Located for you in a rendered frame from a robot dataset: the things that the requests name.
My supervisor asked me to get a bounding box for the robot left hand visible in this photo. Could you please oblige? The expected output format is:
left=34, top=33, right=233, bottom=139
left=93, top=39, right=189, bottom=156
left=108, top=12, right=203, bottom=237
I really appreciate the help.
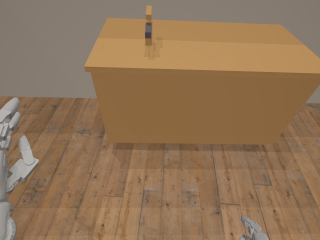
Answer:
left=0, top=97, right=39, bottom=202

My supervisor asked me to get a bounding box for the left robot forearm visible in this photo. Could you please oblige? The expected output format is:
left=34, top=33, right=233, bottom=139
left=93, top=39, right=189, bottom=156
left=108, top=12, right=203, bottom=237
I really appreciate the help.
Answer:
left=0, top=201, right=17, bottom=240

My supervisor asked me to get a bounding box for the counter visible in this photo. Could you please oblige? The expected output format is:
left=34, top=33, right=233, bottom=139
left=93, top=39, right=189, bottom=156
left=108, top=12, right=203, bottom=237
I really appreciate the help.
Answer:
left=84, top=5, right=320, bottom=145

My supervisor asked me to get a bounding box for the robot right hand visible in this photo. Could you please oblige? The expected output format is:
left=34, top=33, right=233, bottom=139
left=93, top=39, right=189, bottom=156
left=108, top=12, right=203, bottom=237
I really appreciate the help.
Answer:
left=239, top=216, right=269, bottom=240

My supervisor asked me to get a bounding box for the tap lever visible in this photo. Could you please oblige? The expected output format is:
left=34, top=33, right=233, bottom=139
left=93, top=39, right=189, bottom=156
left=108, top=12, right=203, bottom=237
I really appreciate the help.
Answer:
left=145, top=22, right=152, bottom=39

